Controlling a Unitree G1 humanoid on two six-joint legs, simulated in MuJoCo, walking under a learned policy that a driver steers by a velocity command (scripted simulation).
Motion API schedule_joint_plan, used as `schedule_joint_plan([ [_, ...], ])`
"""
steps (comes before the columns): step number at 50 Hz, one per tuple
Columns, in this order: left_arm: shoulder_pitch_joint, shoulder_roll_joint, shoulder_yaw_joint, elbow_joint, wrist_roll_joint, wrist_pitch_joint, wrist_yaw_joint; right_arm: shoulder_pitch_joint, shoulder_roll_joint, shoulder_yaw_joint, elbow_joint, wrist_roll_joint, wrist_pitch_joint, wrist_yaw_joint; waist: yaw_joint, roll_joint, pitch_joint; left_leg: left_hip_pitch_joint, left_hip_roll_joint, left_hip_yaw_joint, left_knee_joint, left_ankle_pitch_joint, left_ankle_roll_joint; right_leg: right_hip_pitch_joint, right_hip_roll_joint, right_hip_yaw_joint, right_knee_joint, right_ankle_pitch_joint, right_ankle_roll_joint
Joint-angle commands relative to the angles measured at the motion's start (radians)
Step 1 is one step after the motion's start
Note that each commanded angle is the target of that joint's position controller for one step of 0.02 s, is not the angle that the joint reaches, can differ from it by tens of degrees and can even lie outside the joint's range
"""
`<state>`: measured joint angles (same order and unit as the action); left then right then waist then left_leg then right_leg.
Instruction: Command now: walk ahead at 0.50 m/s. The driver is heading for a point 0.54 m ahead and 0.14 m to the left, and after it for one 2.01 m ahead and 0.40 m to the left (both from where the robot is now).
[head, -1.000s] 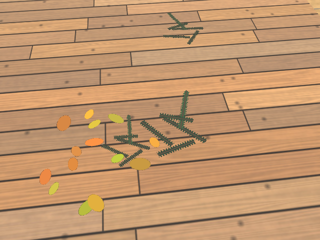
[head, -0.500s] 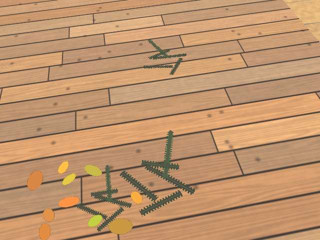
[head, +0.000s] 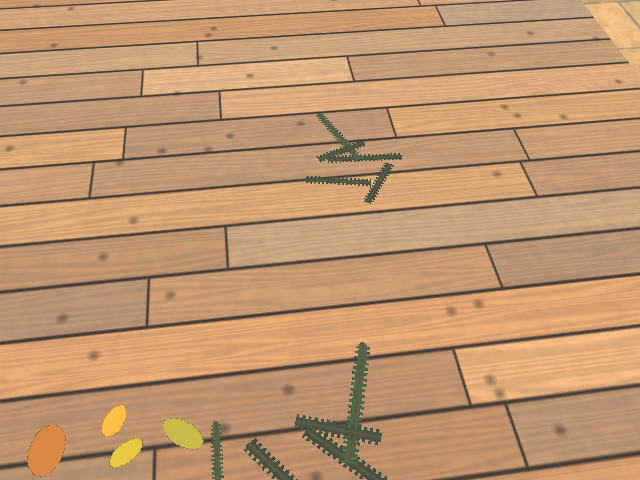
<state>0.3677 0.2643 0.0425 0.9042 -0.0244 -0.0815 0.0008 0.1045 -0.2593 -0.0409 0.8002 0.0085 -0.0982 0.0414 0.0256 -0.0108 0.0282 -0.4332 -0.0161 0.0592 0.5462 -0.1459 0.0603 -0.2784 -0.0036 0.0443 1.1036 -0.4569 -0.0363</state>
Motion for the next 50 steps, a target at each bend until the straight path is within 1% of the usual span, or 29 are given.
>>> schedule_joint_plan([
  [1,-0.069,0.126,0.035,-0.101,0.007,-0.029,0.009,0.106,-0.106,-0.028,-0.015,-0.011,-0.004,-0.003,-0.051,0.061,-0.077,0.360,0.278,-0.396,-0.319,0.013,0.170,-0.397,-0.119,0.036,0.105,0.148,-0.015],
  [2,-0.039,0.106,0.035,-0.095,0.009,-0.017,0.010,0.091,-0.092,-0.024,-0.012,-0.020,-0.009,-0.001,-0.022,0.089,-0.076,0.298,0.254,-0.349,-0.347,0.058,0.168,-0.334,-0.138,0.043,0.077,0.181,-0.012],
  [4,-0.013,0.073,0.032,-0.085,0.010,0.004,0.013,0.100,-0.096,-0.027,0.004,-0.014,-0.019,0.000,-0.001,0.091,-0.064,0.245,0.233,-0.277,-0.388,0.128,0.181,-0.306,-0.147,0.030,0.031,0.211,0.003],
  [7,-0.108,0.072,0.034,-0.119,0.022,0.013,0.017,0.147,-0.129,-0.035,0.033,-0.012,-0.019,-0.016,-0.014,0.065,-0.019,0.257,0.226,-0.214,-0.417,0.229,0.185,-0.402,-0.156,0.021,-0.093,0.333,0.031],
  [9,-0.171,0.062,0.032,-0.136,0.024,0.008,0.014,0.182,-0.136,-0.036,0.048,-0.008,-0.010,-0.027,-0.032,0.059,-0.012,0.290,0.212,-0.177,-0.420,0.254,0.167,-0.432,-0.151,0.012,-0.208,0.438,0.038],
  [13,-0.311,0.036,0.019,-0.171,0.017,-0.005,-0.003,0.244,-0.151,-0.035,0.076,0.002,0.000,-0.038,-0.083,0.060,0.018,0.331,0.192,-0.126,-0.429,0.206,0.137,-0.399,-0.112,-0.026,-0.436,0.578,0.033],
  [17,-0.422,0.038,0.013,-0.216,0.007,-0.016,-0.027,0.312,-0.159,-0.037,0.113,0.006,0.019,-0.041,-0.119,0.061,0.052,0.460,0.242,-0.140,-0.383,0.210,0.140,-0.435,-0.086,-0.037,-0.544,0.529,0.018],
  [19,-0.448,0.049,0.014,-0.236,0.007,-0.024,-0.040,0.323,-0.165,-0.041,0.125,0.010,0.030,-0.046,-0.111,0.070,0.056,0.509,0.272,-0.163,-0.337,0.262,0.132,-0.424,-0.075,-0.032,-0.579,0.460,-0.002],
  [20,-0.432,0.061,0.018,-0.238,0.007,-0.028,-0.043,0.317,-0.169,-0.043,0.127,0.012,0.034,-0.049,-0.091,0.078,0.047,0.521,0.279,-0.176,-0.308,0.305,0.125,-0.385,-0.064,-0.031,-0.599,0.424,-0.013],
  [21,-0.389,0.080,0.026,-0.229,0.008,-0.032,-0.043,0.300,-0.180,-0.046,0.124,0.013,0.038,-0.050,-0.061,0.092,0.022,0.520,0.276,-0.183,-0.263,0.400,0.116,-0.305,-0.043,-0.043,-0.613,0.390,-0.024],
  [22,-0.295,0.107,0.041,-0.205,0.011,-0.035,-0.040,0.270,-0.188,-0.048,0.117,0.014,0.041,-0.051,-0.002,0.100,-0.035,0.496,0.250,-0.168,-0.165,0.545,0.100,-0.153,-0.010,-0.070,-0.642,0.391,-0.042],
  [23,-0.123,0.161,0.067,-0.155,0.016,-0.037,-0.030,0.254,-0.167,-0.039,0.106,0.008,0.042,-0.051,0.075,0.082,-0.149,0.400,0.191,-0.134,0.023,0.565,0.071,0.112,-0.023,-0.060,-0.628,0.430,-0.076],
  [24,0.069,0.243,0.087,-0.126,0.032,-0.034,-0.015,0.256,-0.111,-0.017,0.074,-0.016,0.037,-0.050,0.133,-0.044,-0.321,0.170,0.108,-0.086,0.352,0.239,0.031,0.443,-0.236,0.166,-0.593,0.446,-0.140],
  [25,0.086,0.273,0.090,-0.106,0.034,-0.027,-0.021,0.403,0.010,0.014,0.078,0.006,0.017,-0.042,0.054,-0.310,-0.447,-0.191,-0.043,-0.113,0.651,-0.427,-0.015,0.724,-0.438,0.601,-0.711,0.257,-0.274],
  [26,0.066,0.163,0.064,-0.121,0.029,-0.026,-0.018,0.334,-0.122,-0.017,0.093,0.032,0.005,-0.041,0.095,-0.179,-0.373,-0.278,0.012,-0.216,0.751,-0.427,-0.009,0.649,-0.406,0.594,-0.768,0.153,-0.230],
  [27,-0.011,0.126,0.051,-0.128,0.024,-0.028,-0.013,0.245,-0.160,-0.032,0.062,0.046,0.001,-0.042,0.082,-0.136,-0.225,-0.322,0.056,-0.192,0.754,-0.329,-0.002,0.510,-0.377,0.433,-0.794,0.185,-0.183],
  [28,-0.083,0.106,0.043,-0.132,0.026,-0.030,-0.013,0.206,-0.143,-0.032,0.057,0.039,0.004,-0.048,0.048,-0.063,-0.151,-0.282,0.102,-0.172,0.719,-0.242,-0.009,0.368,-0.340,0.326,-0.830,0.264,-0.163],
  [29,-0.132,0.080,0.038,-0.130,0.028,-0.033,-0.016,0.193,-0.129,-0.039,0.057,0.026,0.013,-0.052,0.020,-0.057,-0.091,-0.247,0.128,-0.171,0.671,-0.188,-0.014,0.262,-0.304,0.236,-0.871,0.312,-0.151],
  [30,-0.158,0.068,0.035,-0.125,0.037,-0.038,-0.017,0.222,-0.108,-0.042,0.062,0.027,0.028,-0.050,-0.012,-0.086,-0.074,-0.186,0.151,-0.177,0.649,-0.148,-0.017,0.192,-0.281,0.168,-0.907,0.337,-0.141],
  [31,-0.170,0.061,0.036,-0.118,0.038,-0.043,-0.018,0.237,-0.084,-0.041,0.064,0.030,0.041,-0.049,-0.026,-0.089,-0.061,-0.159,0.157,-0.170,0.636,-0.131,-0.021,0.153,-0.268,0.122,-0.936,0.359,-0.144],
  [32,-0.176,0.065,0.038,-0.110,0.037,-0.048,-0.017,0.236,-0.067,-0.041,0.061,0.030,0.053,-0.048,-0.036,-0.081,-0.042,-0.162,0.160,-0.166,0.626,-0.119,-0.025,0.125,-0.264,0.073,-0.955,0.398,-0.148],
  [34,-0.172,0.088,0.047,-0.093,0.040,-0.052,-0.011,0.202,-0.059,-0.044,0.038,0.024,0.070,-0.051,-0.043,-0.061,-0.011,-0.213,0.166,-0.173,0.585,-0.054,-0.034,0.112,-0.266,0.002,-0.977,0.457,-0.153],
  [38,-0.148,0.115,0.056,-0.068,0.042,-0.042,0.008,0.110,-0.052,-0.044,-0.001,0.015,0.066,-0.036,-0.025,-0.044,0.018,-0.264,0.157,-0.157,0.383,0.130,-0.046,0.156,-0.246,-0.123,-0.991,0.507,-0.138],
  [41,-0.116,0.140,0.063,-0.055,0.034,-0.031,0.018,-0.002,-0.035,-0.033,-0.041,0.010,0.059,-0.015,0.016,-0.025,0.047,-0.254,0.146,-0.091,0.236,0.202,-0.037,0.198,-0.253,-0.189,-0.992,0.516,-0.127],
  [45,-0.060,0.166,0.075,-0.028,0.015,-0.004,0.020,-0.104,-0.037,-0.028,-0.103,0.012,0.060,0.008,0.045,-0.025,0.078,-0.294,0.129,-0.038,0.135,0.122,-0.006,0.341,-0.296,-0.230,-0.935,0.583,-0.114],
  [46,-0.061,0.173,0.078,-0.025,0.010,0.004,0.020,-0.109,-0.044,-0.031,-0.115,0.013,0.061,0.013,0.037,-0.033,0.075,-0.281,0.117,-0.021,0.121,0.078,0.007,0.368,-0.305,-0.241,-0.905,0.649,-0.105],
  [48,-0.088,0.202,0.085,-0.033,0.001,0.016,0.024,-0.067,-0.074,-0.046,-0.126,0.015,0.066,0.018,-0.007,-0.067,0.023,-0.167,0.057,0.038,0.114,-0.021,0.044,0.394,-0.305,-0.270,-0.785,0.962,-0.083],
  [49,-0.104,0.216,0.088,-0.038,-0.003,0.024,0.026,0.009,-0.101,-0.062,-0.114,0.017,0.069,0.017,-0.056,-0.083,-0.026,-0.059,0.014,0.067,0.112,-0.065,0.068,0.388,-0.297,-0.282,-0.665,1.111,-0.070],
  [50,-0.129,0.220,0.087,-0.043,-0.009,0.031,0.026,0.153,-0.145,-0.089,-0.080,0.021,0.069,0.011,-0.141,-0.067,-0.100,0.142,-0.036,0.083,0.046,-0.021,0.102,0.332,-0.263,-0.308,-0.469,1.146,-0.043],
])
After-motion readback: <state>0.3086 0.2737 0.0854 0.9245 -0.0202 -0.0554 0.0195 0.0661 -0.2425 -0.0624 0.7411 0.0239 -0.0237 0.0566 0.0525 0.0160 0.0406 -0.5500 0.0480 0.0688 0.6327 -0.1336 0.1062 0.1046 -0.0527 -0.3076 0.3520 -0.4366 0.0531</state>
